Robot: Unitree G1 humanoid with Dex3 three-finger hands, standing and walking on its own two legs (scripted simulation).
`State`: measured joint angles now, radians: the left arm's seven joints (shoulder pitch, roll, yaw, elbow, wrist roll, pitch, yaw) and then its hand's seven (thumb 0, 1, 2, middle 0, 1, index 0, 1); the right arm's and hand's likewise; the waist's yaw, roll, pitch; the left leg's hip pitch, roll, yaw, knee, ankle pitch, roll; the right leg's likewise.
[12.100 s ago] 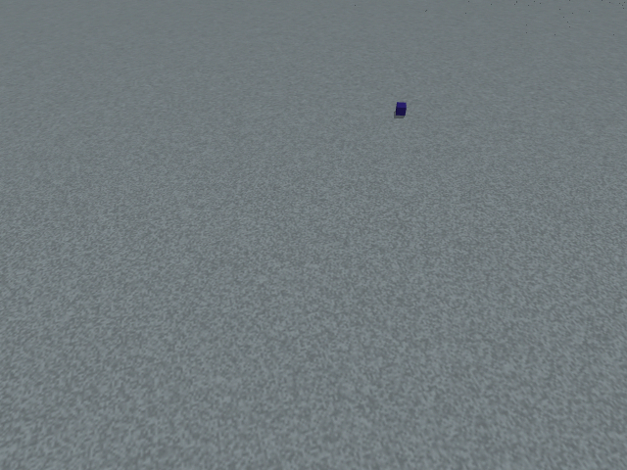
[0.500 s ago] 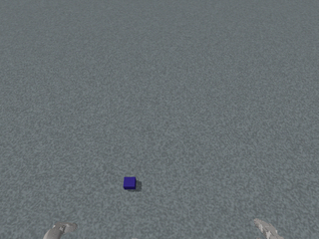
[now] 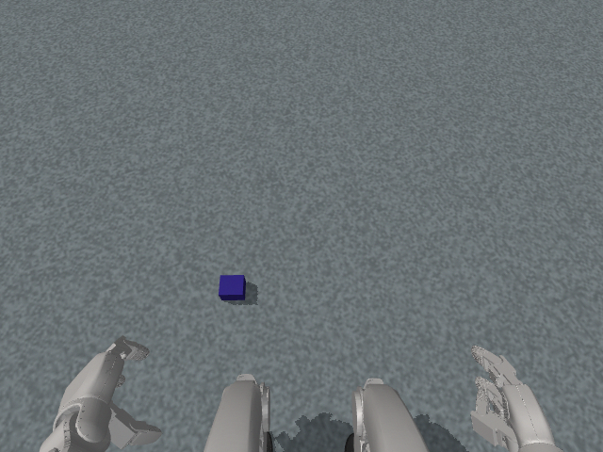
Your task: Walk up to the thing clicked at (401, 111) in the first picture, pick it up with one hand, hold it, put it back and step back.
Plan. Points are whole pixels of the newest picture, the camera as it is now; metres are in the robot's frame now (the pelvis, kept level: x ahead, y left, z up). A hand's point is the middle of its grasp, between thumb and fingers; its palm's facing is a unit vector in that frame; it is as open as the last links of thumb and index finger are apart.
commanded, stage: rise first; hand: left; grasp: from above
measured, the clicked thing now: (232, 287) +0.52 +0.20 -0.58
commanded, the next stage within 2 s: none
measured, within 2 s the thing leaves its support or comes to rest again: neither
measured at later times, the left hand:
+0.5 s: hand (179, 329) +0.35 +0.26 -0.33, palm faces -0.50 -0.17 -0.85, open 12.3 cm
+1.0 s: hand (195, 304) +0.43 +0.25 -0.41, palm faces -0.47 +0.03 -0.88, open 12.5 cm
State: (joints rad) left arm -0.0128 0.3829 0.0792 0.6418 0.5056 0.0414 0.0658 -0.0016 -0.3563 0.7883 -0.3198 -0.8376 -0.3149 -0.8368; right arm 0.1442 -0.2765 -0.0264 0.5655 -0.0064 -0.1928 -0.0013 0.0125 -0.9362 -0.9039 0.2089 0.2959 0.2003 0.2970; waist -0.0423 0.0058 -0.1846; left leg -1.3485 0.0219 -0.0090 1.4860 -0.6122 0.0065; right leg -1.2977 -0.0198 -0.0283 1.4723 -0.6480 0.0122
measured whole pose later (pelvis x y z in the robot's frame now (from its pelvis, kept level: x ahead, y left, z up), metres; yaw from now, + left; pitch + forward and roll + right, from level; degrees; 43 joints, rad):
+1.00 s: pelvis -0.06 +0.00 -0.25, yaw -7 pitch +35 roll -8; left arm -0.96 0.76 0.06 1.37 1.28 -0.26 0.31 0.00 -0.25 0.78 -0.31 -0.78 -0.33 -0.76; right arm 0.14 -0.25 0.05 0.74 -0.11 -0.02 0.10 0.01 -0.90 -0.90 0.21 0.30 0.20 0.30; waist -0.21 -0.01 -0.06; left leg -2.28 0.04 -0.10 2.32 -0.66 0.03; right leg -2.18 0.01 -0.09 2.25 -0.69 0.02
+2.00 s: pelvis -0.06 +0.00 -0.28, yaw -11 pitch +33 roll -11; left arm -1.06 0.91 0.09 1.45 1.27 -0.24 0.33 0.00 -0.42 0.90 -0.15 -0.97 -0.17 -0.94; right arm 0.15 -0.28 0.15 0.68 -0.15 -0.02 0.14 0.00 -0.91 -0.90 0.21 0.30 0.20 0.30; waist -0.28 -0.04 0.03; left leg -2.36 0.05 -0.17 2.45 -0.69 0.02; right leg -2.25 0.04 -0.14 2.34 -0.69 0.02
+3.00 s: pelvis -0.06 +0.01 -0.29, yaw -12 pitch +32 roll -12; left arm -1.09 0.96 0.07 1.48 1.27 -0.24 0.31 0.00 -0.39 0.88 -0.21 -0.89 -0.21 -0.88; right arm 0.16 -0.29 0.20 0.65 -0.16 -0.02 0.14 0.00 -0.91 -0.90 0.21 0.30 0.20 0.30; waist -0.32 -0.05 0.05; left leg -2.37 0.05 -0.19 2.46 -0.68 0.02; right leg -2.24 0.04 -0.16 2.33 -0.68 0.03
